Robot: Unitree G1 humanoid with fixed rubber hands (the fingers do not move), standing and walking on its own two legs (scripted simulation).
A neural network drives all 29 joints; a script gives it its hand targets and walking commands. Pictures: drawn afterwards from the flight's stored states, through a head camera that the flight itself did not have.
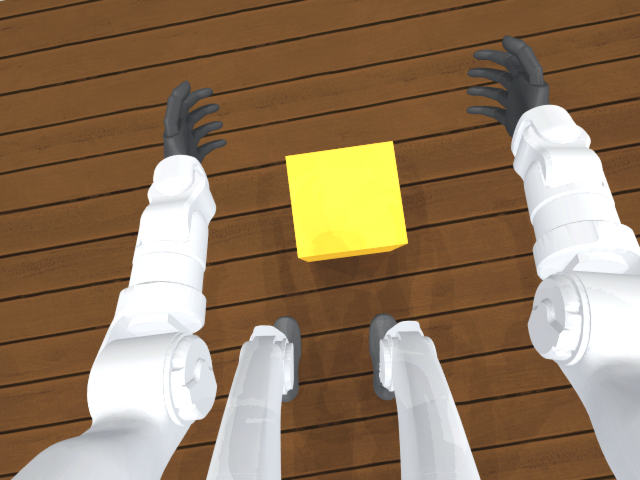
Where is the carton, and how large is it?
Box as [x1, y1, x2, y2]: [285, 141, 407, 261]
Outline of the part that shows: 392,141 285,156 298,257 307,261 387,251 407,243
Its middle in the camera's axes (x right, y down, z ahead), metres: +0.05 -0.08 +0.86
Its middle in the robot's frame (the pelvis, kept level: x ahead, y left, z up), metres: +0.48 -0.02 -0.51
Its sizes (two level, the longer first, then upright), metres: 0.210 0.200 0.250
